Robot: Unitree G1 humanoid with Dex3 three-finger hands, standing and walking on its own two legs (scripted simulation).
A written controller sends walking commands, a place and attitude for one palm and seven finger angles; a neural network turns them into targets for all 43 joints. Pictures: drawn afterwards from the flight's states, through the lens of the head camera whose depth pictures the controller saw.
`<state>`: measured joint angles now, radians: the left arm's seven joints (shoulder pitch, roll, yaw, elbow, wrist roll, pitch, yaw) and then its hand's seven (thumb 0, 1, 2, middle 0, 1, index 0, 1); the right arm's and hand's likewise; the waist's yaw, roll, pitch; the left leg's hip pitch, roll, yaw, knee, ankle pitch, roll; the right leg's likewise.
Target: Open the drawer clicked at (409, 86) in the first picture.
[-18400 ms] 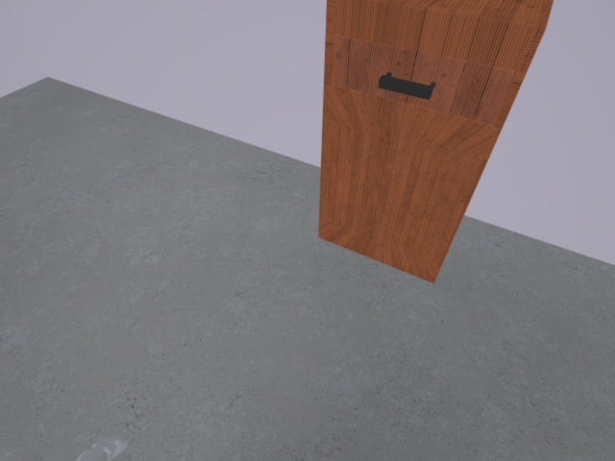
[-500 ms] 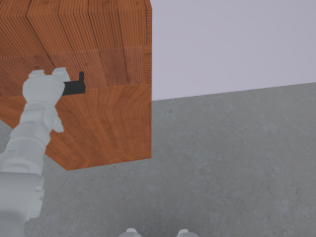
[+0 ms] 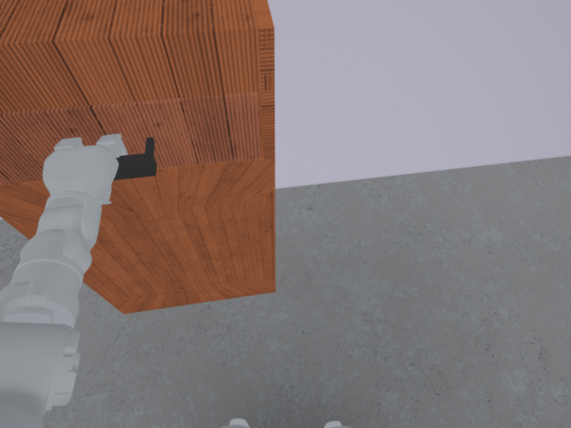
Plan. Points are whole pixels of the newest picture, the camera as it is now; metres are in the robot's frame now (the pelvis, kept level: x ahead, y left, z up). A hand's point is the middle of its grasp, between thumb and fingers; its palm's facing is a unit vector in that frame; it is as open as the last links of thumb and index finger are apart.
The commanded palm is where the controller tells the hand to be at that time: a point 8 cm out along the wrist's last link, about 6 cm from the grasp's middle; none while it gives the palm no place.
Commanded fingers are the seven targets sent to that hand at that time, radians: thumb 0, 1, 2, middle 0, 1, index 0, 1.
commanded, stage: close the thumb around the handle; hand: left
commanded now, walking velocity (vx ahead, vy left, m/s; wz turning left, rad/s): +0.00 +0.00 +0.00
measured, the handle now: (108, 158) +0.50 +0.27 +0.05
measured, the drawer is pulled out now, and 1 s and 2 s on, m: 0.00 0.08 0.20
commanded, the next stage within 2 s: pull the drawer open in 0.06 s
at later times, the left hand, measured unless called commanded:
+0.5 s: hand (100, 200) +0.44 +0.27 +0.03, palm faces -0.03 -0.04 -1.00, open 5.8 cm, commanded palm +0.40 +0.27 +0.09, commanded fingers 0.00 0.90 0.90 -0.40 -1.35 -0.40 -1.35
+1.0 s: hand (94, 238) +0.37 +0.26 +0.03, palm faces -0.01 -0.06 -1.00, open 5.8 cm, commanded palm +0.34 +0.26 +0.09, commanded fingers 0.00 0.90 0.90 -0.40 -1.35 -0.40 -1.35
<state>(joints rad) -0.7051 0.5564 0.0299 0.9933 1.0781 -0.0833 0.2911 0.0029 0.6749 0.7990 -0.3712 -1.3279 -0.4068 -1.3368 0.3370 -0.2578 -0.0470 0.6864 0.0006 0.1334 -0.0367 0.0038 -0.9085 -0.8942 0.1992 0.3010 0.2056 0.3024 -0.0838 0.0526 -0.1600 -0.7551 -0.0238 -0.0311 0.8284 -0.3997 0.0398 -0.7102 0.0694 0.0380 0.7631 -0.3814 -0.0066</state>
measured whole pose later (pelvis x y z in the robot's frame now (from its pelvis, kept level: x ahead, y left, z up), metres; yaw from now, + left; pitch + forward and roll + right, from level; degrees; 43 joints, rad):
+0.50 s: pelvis +0.01 +0.01 +0.01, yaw -1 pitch +18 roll -2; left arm -0.53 0.52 0.04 0.81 1.04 -0.03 0.29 0.01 0.70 0.78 -0.30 -1.35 -0.37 -1.35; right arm 0.34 -0.25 -0.06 0.67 0.01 0.14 -0.02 0.01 -0.91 -0.89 0.20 0.30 0.20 0.30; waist -0.07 0.06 -0.17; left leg -0.69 -0.02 -0.01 0.79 -0.41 0.05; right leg -0.65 0.07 0.06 0.72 -0.38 0.00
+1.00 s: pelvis +0.02 +0.01 +0.01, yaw +0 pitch +13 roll -2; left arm -0.21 0.43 -0.04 0.43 1.01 0.07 0.27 0.03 0.70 0.78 -0.28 -1.35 -0.40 -1.35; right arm 0.21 -0.25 -0.04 0.61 0.00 0.12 -0.02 0.01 -0.91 -0.89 0.20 0.30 0.20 0.30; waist -0.02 0.07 -0.15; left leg -0.56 -0.04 -0.02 0.74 -0.41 0.05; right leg -0.52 0.05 0.04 0.68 -0.39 0.00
